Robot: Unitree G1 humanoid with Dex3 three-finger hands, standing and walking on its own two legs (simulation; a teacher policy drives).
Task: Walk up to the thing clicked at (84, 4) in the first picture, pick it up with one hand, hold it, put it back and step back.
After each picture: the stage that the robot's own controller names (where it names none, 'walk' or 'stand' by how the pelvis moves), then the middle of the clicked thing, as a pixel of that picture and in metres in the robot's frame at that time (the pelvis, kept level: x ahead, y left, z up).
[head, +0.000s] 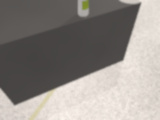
stand; out of the picture +0.98 +0.03 +0.02
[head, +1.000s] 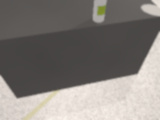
walk; (100, 0) +0.89 -0.03 +0.03
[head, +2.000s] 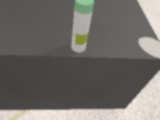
walk; (81, 27) +0.59 +0.05 +0.05
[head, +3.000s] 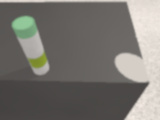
stand; (33, 49) +0.46 +0.22 +0.05
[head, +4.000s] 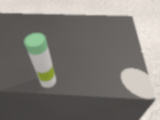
stand; (42, 63) +0.43 +0.20 +0.02
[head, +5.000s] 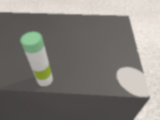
stand; (39, 62) +0.44 +0.21 +0.02
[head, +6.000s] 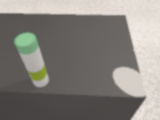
stand; (34, 63) +0.43 +0.23 +0.02
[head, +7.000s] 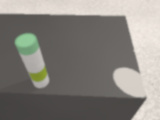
stand; (34, 64) +0.43 +0.22 +0.02
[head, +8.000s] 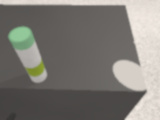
rise first; (31, 58) +0.43 +0.23 +0.02
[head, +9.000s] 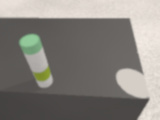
go down; (38, 63) +0.43 +0.24 +0.02
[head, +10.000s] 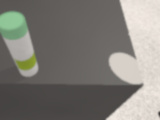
go down; (21, 49) +0.43 +0.21 +0.05
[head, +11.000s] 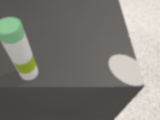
approach; (20, 53) +0.43 +0.22 +0.05
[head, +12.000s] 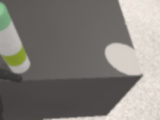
close in; (8, 44) +0.43 +0.23 +0.09
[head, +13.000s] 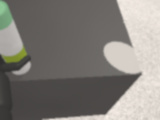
lift; (9, 44) +0.43 +0.22 +0.09
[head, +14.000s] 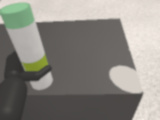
lift; (31, 51) +0.34 +0.17 +0.20
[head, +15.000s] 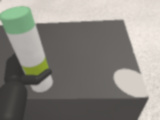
hold; (31, 55) +0.33 +0.17 +0.20
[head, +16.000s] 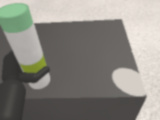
hold; (28, 52) +0.33 +0.17 +0.20
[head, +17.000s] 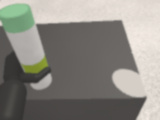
hold; (30, 52) +0.33 +0.17 +0.20
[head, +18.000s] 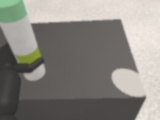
crouch; (23, 44) +0.37 +0.19 +0.21
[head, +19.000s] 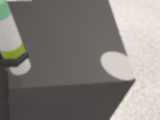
lower; (8, 41) +0.44 +0.23 +0.12
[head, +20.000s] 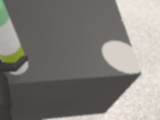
lower; (6, 43) +0.43 +0.22 +0.09
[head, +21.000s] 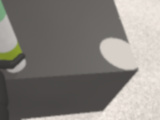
lower; (3, 40) +0.44 +0.23 +0.10
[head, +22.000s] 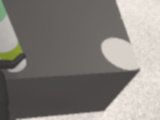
lower; (3, 40) +0.44 +0.23 +0.10
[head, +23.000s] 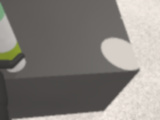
rest; (2, 40) +0.44 +0.23 +0.10
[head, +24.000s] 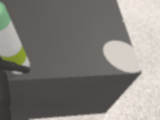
withdraw; (8, 44) +0.43 +0.22 +0.09
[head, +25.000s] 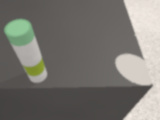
sink last; (30, 56) +0.41 +0.21 +0.07
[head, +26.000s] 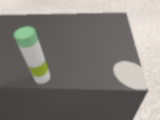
stand; (34, 58) +0.44 +0.24 +0.06
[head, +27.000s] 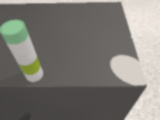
stand; (25, 55) +0.43 +0.23 +0.07
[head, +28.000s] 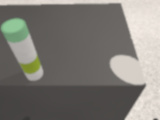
stand; (26, 53) +0.43 +0.23 +0.08
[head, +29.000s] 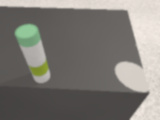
stand; (35, 57) +0.43 +0.22 +0.05
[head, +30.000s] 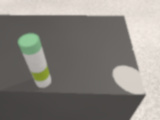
stand; (37, 63) +0.43 +0.22 +0.02
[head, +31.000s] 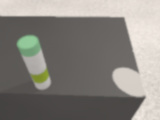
stand; (36, 65) +0.43 +0.22 +0.02
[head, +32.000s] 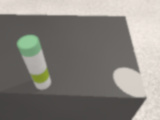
stand; (36, 65) +0.42 +0.21 +0.02
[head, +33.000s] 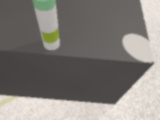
walk; (48, 23) +0.54 +0.15 +0.04
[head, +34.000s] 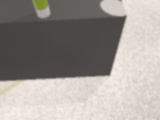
walk; out of the picture +0.78 +0.26 +0.05
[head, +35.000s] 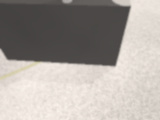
stand; out of the picture +1.09 +0.19 +0.04
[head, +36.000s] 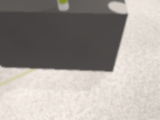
stand; out of the picture +1.04 +0.18 +0.02
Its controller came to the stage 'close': yes
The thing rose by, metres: 0.21
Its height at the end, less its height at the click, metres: +0.00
